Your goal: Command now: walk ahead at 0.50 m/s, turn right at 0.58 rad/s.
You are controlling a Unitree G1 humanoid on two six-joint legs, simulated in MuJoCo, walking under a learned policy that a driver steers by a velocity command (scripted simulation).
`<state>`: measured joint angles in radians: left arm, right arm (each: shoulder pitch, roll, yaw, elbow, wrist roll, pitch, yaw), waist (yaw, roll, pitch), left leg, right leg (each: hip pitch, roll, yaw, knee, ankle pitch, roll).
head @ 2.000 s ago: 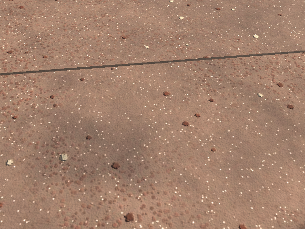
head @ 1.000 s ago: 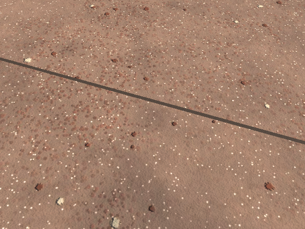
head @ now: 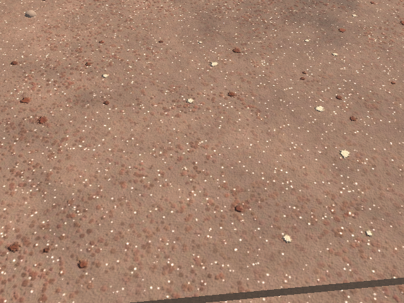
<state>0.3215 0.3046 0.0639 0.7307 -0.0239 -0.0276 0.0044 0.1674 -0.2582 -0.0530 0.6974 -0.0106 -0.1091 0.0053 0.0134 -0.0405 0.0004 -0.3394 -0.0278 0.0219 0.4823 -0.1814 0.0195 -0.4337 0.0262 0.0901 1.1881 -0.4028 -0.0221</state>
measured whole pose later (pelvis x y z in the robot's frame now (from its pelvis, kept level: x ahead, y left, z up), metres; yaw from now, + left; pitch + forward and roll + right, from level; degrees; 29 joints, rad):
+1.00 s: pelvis +0.54 -0.04 -0.02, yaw +9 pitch +2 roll -1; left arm 0.25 0.28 0.07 0.80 -0.03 -0.08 0.01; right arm 0.16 -0.30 -0.08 0.72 0.02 -0.05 0.04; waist 0.01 0.00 0.06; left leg -0.47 -0.05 0.04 0.64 -0.20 0.10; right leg -0.26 -0.04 -0.02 1.17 -0.49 0.02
